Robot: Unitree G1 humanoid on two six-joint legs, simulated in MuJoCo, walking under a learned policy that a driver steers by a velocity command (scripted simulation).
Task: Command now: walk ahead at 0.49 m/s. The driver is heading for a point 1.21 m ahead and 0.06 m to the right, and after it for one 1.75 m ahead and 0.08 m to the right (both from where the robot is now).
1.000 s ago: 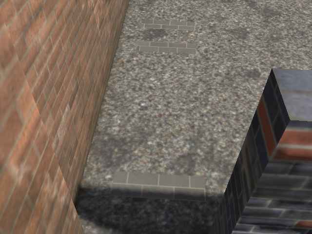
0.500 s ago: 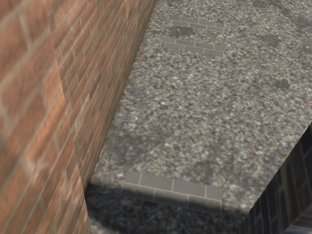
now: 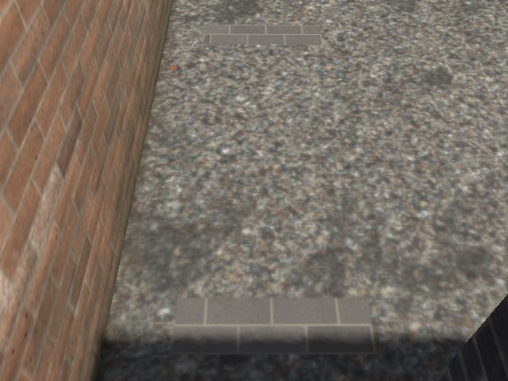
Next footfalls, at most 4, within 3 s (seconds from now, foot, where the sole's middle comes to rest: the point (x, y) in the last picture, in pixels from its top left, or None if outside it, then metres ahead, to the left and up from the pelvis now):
0.40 right None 0.42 -0.23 -1.04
0.82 left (250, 341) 0.71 0.02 -1.04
1.24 right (307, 262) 1.00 -0.19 -1.04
1.72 left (238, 205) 1.27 0.06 -1.04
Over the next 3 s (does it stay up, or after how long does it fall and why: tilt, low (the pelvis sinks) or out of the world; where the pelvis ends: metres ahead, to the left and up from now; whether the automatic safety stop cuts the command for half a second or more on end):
stays up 1.22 -0.05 -0.27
